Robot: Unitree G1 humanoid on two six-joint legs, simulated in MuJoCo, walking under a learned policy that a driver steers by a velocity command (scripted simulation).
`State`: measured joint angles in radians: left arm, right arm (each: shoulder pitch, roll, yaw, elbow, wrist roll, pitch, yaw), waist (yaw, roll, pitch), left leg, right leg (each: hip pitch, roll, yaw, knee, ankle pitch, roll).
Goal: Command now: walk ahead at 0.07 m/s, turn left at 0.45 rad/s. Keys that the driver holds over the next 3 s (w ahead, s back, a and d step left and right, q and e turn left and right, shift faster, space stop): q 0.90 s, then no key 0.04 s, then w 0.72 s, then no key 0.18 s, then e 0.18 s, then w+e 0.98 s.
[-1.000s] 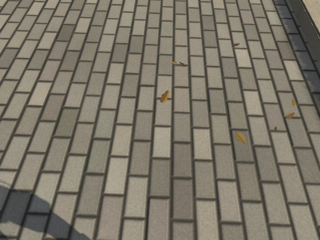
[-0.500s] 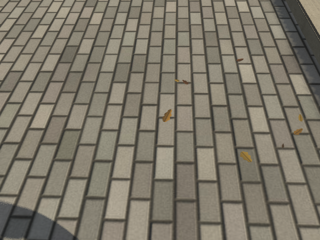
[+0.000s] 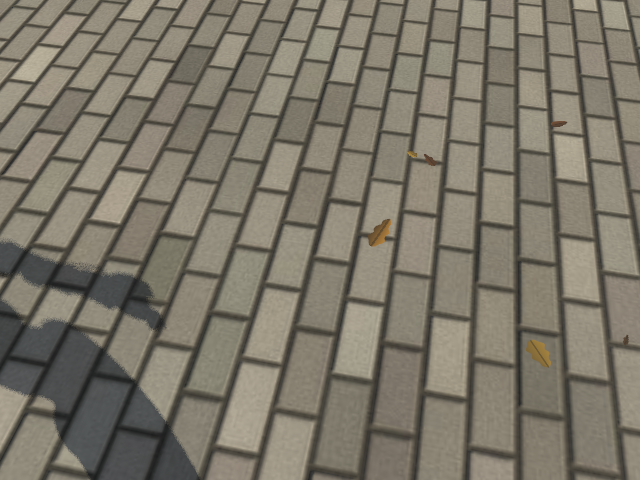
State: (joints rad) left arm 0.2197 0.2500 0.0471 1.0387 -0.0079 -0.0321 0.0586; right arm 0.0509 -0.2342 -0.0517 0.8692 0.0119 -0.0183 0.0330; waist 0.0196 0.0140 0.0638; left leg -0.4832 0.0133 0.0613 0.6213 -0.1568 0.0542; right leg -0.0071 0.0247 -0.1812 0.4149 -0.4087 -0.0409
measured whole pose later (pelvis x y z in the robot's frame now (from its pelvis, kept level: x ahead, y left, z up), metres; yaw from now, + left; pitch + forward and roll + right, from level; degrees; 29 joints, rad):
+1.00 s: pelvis +0.06 -0.01 +0.00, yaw +35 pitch +1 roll +0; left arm 0.15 0.34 0.08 0.82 0.00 0.00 0.01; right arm 0.14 -0.30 -0.08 0.64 0.01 0.05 0.01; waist 0.03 -0.04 0.06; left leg -0.30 -0.01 0.03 0.56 -0.29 0.04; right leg -0.35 -0.11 -0.09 0.81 -0.48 0.04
